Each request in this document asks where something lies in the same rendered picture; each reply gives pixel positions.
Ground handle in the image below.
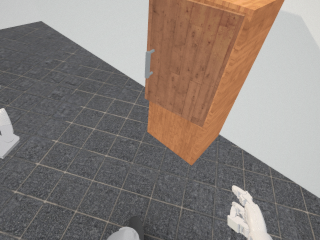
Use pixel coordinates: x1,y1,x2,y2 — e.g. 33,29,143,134
144,49,155,79

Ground right robot forearm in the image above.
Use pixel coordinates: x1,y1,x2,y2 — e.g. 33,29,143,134
247,230,273,240

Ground robot left hand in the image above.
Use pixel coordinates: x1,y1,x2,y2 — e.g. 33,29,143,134
0,86,20,159

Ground cupboard door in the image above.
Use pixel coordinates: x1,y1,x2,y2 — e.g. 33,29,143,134
144,0,245,127

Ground left robot foot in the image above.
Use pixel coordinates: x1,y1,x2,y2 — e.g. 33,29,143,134
129,216,145,240

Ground robot right hand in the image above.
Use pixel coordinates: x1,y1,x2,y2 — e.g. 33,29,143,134
227,185,267,238

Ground robot left thigh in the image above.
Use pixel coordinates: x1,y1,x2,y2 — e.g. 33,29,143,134
107,229,139,240

